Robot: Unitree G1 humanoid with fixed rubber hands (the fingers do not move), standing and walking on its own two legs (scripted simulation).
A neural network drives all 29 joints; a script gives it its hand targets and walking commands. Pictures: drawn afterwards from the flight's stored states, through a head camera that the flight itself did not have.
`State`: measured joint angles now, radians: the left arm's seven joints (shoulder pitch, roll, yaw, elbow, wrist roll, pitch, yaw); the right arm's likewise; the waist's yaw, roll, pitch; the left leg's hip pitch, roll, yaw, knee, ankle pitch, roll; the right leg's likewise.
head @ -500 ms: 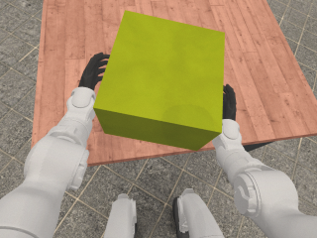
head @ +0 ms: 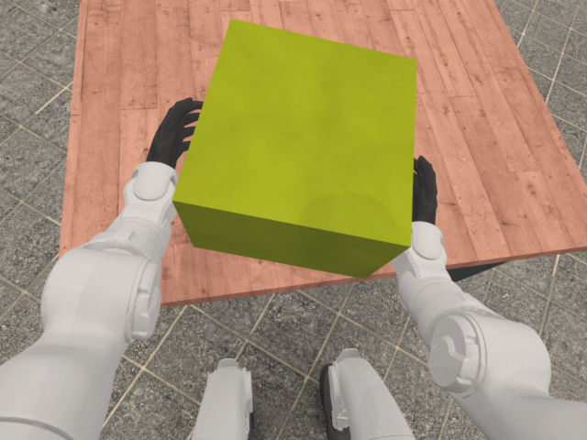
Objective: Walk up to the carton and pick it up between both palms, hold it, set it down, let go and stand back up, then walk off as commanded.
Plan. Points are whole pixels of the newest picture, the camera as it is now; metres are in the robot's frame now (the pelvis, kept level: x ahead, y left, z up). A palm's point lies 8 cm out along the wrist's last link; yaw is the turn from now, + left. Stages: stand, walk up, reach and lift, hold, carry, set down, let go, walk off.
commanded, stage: reach and lift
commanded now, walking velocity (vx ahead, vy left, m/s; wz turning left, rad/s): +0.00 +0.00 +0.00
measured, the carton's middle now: (301, 156) +0.49 -0.01 -0.02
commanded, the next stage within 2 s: none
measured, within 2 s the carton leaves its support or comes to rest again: leaves its support in 1.72 s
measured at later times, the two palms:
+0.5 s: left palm (166, 156) +0.48 +0.18 -0.01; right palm (416, 217) +0.40 -0.17 -0.03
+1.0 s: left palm (166, 156) +0.48 +0.18 -0.01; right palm (416, 217) +0.40 -0.17 -0.03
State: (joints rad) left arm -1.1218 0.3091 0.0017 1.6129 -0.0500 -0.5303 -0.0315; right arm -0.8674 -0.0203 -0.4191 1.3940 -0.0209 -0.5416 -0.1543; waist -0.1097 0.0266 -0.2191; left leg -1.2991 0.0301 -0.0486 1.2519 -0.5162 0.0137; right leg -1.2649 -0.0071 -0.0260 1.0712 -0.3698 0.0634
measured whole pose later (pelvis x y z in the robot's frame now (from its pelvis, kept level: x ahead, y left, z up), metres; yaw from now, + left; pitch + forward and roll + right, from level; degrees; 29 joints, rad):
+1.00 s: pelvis +0.00 -0.01 +0.01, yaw +1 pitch +34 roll -6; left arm -1.15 0.35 0.09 1.74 0.02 -0.70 -0.07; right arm -0.87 0.03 -0.56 1.43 -0.15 -0.72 -0.16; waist -0.10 0.03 -0.20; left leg -1.29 0.03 -0.05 1.16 -0.47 0.01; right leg -1.27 -0.01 -0.03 1.00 -0.34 0.06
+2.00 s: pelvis +0.00 -0.03 +0.03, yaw +2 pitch +36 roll -4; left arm -0.91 0.31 -0.29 1.50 -0.40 -0.54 0.01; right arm -0.72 -0.04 -0.09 1.13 0.12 -0.37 -0.20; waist -0.09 0.05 -0.35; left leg -1.27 0.03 -0.05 1.04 -0.40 -0.01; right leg -1.26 -0.01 -0.03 0.91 -0.28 0.04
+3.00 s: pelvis +0.02 -0.04 +0.11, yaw +6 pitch +16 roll +0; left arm -0.64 0.33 -0.16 0.98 -0.37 -0.08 0.06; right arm -0.55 -0.06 -0.01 0.60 0.16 0.23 -0.25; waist -0.11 0.05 -0.30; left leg -0.57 -0.02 -0.05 0.49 -0.20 -0.02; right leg -0.60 -0.06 -0.03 0.48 -0.17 0.03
